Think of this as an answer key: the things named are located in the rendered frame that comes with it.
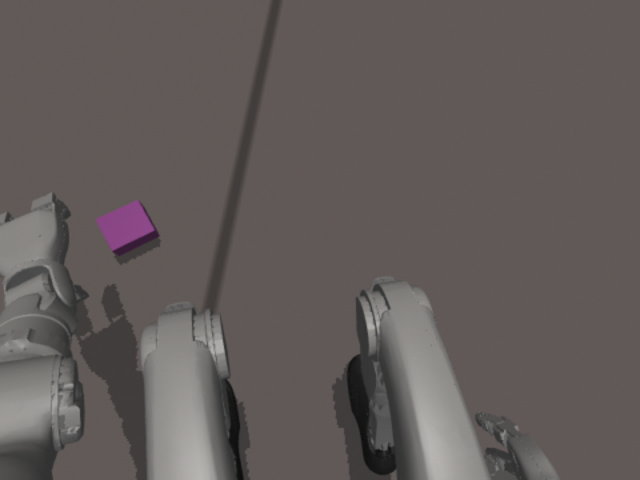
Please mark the left robot foot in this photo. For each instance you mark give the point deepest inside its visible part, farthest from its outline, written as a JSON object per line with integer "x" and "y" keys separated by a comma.
{"x": 234, "y": 430}

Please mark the right robot hand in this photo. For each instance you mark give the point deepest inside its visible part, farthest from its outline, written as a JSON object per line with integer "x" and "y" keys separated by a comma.
{"x": 525, "y": 460}

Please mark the small box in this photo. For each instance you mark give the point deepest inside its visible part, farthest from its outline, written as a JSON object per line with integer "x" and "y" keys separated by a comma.
{"x": 127, "y": 228}

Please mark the left robot arm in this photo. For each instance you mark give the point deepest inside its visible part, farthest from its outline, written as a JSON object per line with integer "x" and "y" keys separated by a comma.
{"x": 41, "y": 398}

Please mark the right robot foot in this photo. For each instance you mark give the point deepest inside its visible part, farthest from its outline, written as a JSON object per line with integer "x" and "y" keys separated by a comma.
{"x": 378, "y": 461}

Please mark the left robot hand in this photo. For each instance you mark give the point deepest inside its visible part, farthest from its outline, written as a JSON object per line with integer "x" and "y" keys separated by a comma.
{"x": 39, "y": 235}

